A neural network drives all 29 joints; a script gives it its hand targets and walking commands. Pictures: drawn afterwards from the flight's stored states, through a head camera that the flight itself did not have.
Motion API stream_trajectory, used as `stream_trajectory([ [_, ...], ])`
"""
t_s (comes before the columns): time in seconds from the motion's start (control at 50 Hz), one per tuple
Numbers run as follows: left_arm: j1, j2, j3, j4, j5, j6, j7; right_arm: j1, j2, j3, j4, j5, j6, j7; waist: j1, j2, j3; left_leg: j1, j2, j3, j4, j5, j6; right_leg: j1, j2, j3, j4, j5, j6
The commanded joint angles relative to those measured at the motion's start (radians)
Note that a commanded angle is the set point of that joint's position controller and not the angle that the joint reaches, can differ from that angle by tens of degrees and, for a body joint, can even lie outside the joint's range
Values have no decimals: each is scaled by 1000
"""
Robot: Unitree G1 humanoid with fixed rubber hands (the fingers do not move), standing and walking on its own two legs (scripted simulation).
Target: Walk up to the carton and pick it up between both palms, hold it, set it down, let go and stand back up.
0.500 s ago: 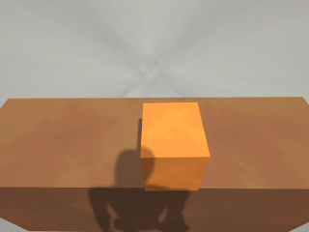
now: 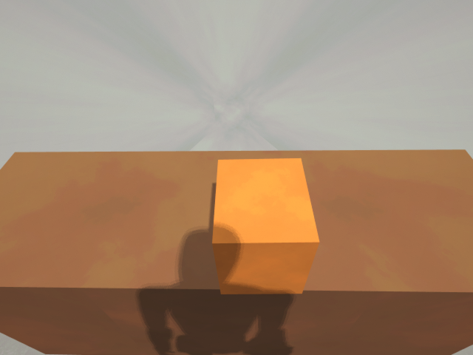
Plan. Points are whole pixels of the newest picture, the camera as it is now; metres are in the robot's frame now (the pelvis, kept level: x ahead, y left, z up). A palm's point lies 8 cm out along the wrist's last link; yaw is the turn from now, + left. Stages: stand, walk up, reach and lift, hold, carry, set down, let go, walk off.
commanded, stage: stand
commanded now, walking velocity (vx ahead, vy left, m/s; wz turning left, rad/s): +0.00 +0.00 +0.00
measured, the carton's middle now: (260, 227) +0.40 -0.01 -0.04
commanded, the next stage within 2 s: none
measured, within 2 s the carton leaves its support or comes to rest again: neither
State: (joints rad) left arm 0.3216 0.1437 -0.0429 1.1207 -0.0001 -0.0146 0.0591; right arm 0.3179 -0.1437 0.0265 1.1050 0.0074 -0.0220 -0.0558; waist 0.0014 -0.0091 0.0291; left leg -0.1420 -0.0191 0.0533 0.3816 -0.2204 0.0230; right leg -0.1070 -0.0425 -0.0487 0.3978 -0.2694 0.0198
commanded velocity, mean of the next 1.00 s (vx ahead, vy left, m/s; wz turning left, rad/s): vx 0.00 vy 0.00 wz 0.00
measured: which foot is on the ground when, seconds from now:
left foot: down 0.00-1.00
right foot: down 0.00-1.00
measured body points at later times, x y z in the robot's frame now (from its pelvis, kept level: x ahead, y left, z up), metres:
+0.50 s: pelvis +0.00 -0.01 +0.00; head +0.01 -0.01 +0.45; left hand -0.03 +0.21 -0.16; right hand -0.02 -0.23 -0.16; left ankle -0.01 +0.10 -0.74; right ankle -0.03 -0.13 -0.74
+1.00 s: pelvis +0.00 -0.01 +0.00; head +0.01 -0.01 +0.45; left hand -0.03 +0.20 -0.16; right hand -0.02 -0.23 -0.16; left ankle -0.01 +0.10 -0.74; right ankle -0.03 -0.13 -0.74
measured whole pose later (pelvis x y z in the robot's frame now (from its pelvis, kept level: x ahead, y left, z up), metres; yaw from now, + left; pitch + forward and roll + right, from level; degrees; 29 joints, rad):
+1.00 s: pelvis +0.00 -0.01 +0.00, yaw +1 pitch -1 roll +0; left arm 0.33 0.14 -0.04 1.13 0.00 -0.02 0.05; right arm 0.32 -0.14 0.04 1.13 0.01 -0.02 -0.06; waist 0.00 0.00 0.03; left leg -0.15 0.00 0.04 0.39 -0.22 0.00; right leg -0.10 -0.02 -0.06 0.39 -0.27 0.00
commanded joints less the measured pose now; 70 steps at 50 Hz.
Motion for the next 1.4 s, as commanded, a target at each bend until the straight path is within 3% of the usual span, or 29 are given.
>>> stream_trajectory([
  [0.0, 97, 93, 12, -14, -1, -8, 4, 95, -100, -16, -13, 2, -8, -6, -6, -13, 68, -14, 138, -103, -66, 211, -23, -70, -90, 72, -82, 183, -10],
  [0.12, 100, 103, 15, -10, 1, -10, 4, 91, -95, -10, -10, 1, -10, -5, -1, 10, 54, -14, 135, -103, -65, 218, -27, -48, -93, 73, -81, 182, -12],
  [0.26, 107, 102, 11, -7, 0, -9, 3, 94, -96, -11, -4, 3, -8, -4, -5, 3, 76, -21, 132, -103, -71, 160, -25, -63, -89, 73, -94, 156, -13],
  [0.62, 114, 90, 10, -5, -2, -11, 2, 98, -98, -7, 10, 1, -7, -5, -4, 6, 67, -26, 136, -99, -60, 161, -21, -68, -85, 73, -91, 164, -20],
  [0.8, 110, 104, 16, -7, 0, -13, 2, 94, -94, -2, 20, -1, -10, -6, 1, 17, 67, -14, 138, -103, -53, 215, -23, -48, -89, 70, -88, 208, -17],
  [0.82, 107, 106, 16, -9, -2, -14, 3, 98, -93, -4, 21, 1, -9, -5, -1, -4, 65, -13, 141, -104, -53, 215, -25, -49, -87, 70, -89, 215, -19],
  [0.92, 113, 96, 17, -6, -1, -11, 1, 99, -92, -3, 18, 2, -6, -6, -6, 11, 82, -36, 137, -101, -60, 160, -23, -61, -87, 66, -98, 173, -18],
  [1.0, 105, 99, 19, -8, -1, -13, 1, 99, -98, -8, 15, 2, -7, -6, -2, -12, 65, -28, 138, -106, -56, 178, -23, -46, -85, 69, -94, 179, -20],
  [1.16, 110, 89, 17, -2, -2, -12, 0, 94, -92, -6, 22, 2, -6, -7, 1, 21, 69, -34, 139, -100, -52, 169, -21, -49, -88, 73, -96, 176, -23],
  [1.2, 103, 96, 18, -4, -2, -13, 0, 94, -91, -4, 23, 2, -6, -8, 1, -5, 79, -31, 140, -103, -56, 175, -25, -59, -83, 71, -97, 177, -22],
  [1.26, 109, 94, 18, -3, -1, -13, -1, 109, -86, -1, 30, 1, -7, -7, -4, 24, 65, -32, 136, -102, -51, 178, -26, -42, -85, 66, -97, 185, -21],
  [1.38, 111, 94, 15, -7, -1, -15, 0, 88, -95, -3, 22, 2, -4, -8, 2, -1, 92, -37, 140, -104, -52, 158, -27, -65, -83, 67, -103, 178, -21],
])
